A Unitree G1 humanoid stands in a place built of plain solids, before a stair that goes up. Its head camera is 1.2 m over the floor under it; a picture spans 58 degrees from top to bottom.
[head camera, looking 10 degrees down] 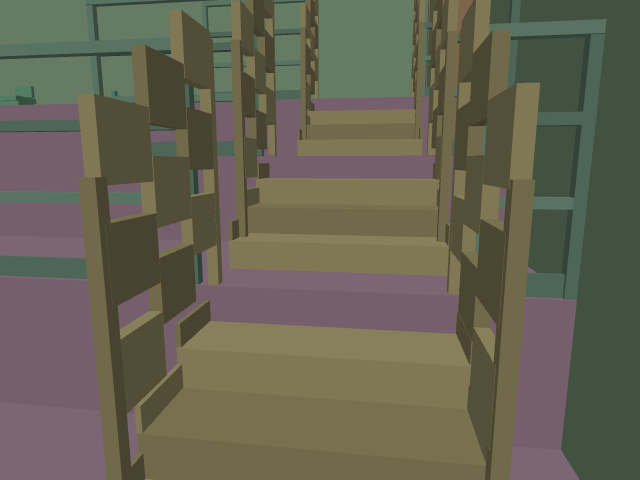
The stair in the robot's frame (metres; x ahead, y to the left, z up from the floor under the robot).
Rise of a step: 0.17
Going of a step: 0.30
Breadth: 1.12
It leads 8 degrees to the right of straight ahead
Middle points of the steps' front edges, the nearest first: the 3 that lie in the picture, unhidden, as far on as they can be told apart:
1.20 0.05 0.33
1.50 0.00 0.50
1.80 -0.04 0.66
